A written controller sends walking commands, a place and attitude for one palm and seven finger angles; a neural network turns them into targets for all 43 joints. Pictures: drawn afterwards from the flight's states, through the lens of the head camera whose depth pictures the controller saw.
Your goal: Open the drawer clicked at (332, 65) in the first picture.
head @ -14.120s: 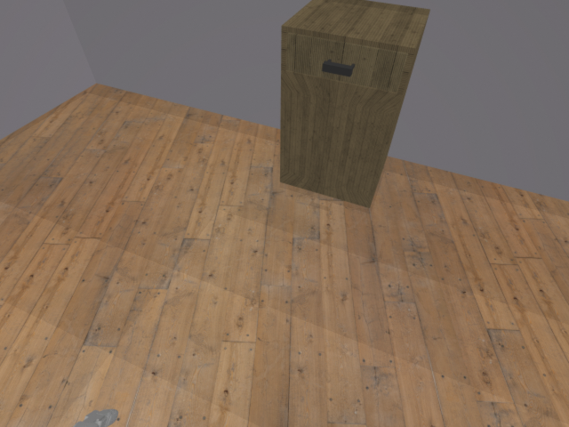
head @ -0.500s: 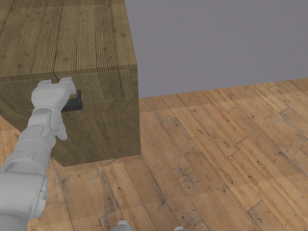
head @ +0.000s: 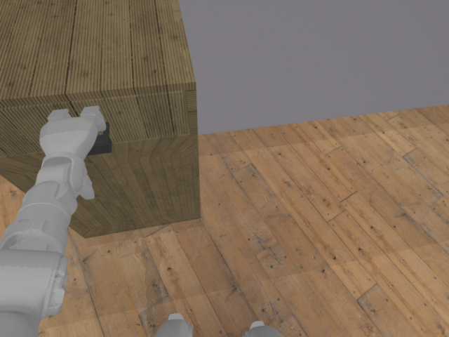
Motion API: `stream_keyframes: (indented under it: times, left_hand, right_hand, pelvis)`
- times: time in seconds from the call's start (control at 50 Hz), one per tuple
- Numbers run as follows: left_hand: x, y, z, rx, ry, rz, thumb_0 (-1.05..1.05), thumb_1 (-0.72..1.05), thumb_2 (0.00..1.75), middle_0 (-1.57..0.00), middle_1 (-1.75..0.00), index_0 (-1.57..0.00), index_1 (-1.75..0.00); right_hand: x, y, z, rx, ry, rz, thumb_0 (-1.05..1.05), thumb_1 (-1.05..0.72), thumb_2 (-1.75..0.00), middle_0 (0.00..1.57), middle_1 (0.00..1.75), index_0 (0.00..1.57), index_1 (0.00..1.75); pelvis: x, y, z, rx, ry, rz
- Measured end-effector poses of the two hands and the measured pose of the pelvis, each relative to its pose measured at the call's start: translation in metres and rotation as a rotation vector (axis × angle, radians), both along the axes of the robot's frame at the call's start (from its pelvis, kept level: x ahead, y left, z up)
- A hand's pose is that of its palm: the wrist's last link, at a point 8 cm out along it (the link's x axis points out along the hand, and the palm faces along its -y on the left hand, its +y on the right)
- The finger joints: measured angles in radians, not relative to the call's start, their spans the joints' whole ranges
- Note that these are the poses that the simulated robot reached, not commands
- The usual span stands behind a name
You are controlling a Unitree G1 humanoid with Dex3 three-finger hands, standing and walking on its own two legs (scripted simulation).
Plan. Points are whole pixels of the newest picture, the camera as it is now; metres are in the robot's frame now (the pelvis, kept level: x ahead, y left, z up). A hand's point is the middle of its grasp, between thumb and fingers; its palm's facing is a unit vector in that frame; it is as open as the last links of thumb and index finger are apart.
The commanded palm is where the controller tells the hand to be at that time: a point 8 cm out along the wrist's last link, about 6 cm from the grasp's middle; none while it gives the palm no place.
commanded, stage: lower the fingers behind the handle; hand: left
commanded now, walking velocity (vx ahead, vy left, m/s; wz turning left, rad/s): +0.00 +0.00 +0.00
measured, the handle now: (83, 137) +0.52 +0.28 -0.02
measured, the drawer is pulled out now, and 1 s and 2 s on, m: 0.00 0.00 0.00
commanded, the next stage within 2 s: close the thumb around the handle in 0.94 s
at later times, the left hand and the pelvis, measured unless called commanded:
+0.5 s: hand (82, 164) +0.45 +0.27 -0.03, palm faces -0.09 -0.03 -1.00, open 13.9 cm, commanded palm +0.44 +0.26 +0.01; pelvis -0.01 +0.00 -0.02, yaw -1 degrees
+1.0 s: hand (85, 164) +0.46 +0.27 -0.04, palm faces -0.09 -0.04 -0.99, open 13.8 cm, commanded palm +0.45 +0.26 +0.01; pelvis -0.02 +0.00 -0.02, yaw -1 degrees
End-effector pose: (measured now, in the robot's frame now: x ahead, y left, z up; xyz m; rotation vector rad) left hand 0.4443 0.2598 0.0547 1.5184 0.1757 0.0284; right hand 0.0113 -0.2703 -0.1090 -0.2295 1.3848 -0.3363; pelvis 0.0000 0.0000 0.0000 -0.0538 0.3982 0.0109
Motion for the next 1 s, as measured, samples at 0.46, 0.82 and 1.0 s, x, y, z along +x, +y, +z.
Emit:
stream_keyframes:
  times: [0.46, 0.82, 1.0]
  left_hand:
    - [-0.007, 0.007, -0.023, 0.027, 0.001, 0.052, 0.00, -0.49, 0.30, -0.27, -1.19, -0.31, -1.21]
    - [-0.004, 0.006, -0.041, 0.028, -0.057, 0.066, 0.00, -0.49, 0.31, -0.29, -1.21, -0.32, -1.20]
    - [-0.001, 0.007, -0.037, 0.023, 0.007, 0.063, 0.00, -0.49, 0.31, -0.30, -1.20, -0.32, -1.20]
  right_hand:
    - [-0.012, 0.002, -0.015, 0.013, 0.008, 0.004, 0.00, -0.90, -0.90, 0.21, 0.30, 0.21, 0.30]
    - [-0.023, 0.007, -0.030, 0.017, 0.044, 0.011, 0.00, -0.90, -0.90, 0.21, 0.30, 0.21, 0.30]
    - [-0.026, 0.010, -0.024, 0.015, 0.031, 0.000, 0.00, -0.90, -0.90, 0.21, 0.30, 0.21, 0.30]
  pelvis:
    - [-0.013, 0.001, -0.014, 0.000, 0.028, -0.016]
    - [-0.021, 0.004, -0.029, -0.012, 0.062, -0.013]
    - [-0.019, 0.004, -0.024, -0.010, 0.054, -0.017]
